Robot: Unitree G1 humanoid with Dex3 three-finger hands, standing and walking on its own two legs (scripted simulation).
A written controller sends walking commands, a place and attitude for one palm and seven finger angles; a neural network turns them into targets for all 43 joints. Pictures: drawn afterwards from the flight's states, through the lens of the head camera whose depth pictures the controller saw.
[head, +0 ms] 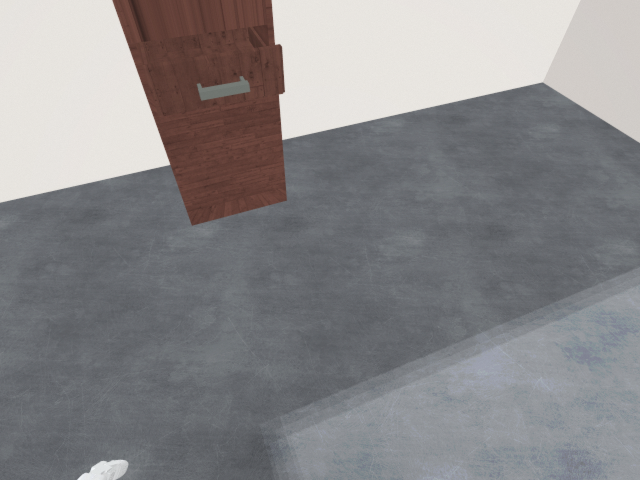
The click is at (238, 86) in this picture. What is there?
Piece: drawer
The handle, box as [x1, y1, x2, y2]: [197, 76, 249, 100]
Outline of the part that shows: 249,86 247,81 242,76 239,76 240,80 238,82 202,88 199,83 197,84 201,100 249,91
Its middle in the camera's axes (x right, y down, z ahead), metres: -0.28 -0.44 +1.11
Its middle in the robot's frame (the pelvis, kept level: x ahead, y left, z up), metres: +1.10 +0.34 -0.07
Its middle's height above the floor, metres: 0.69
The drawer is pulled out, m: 0.16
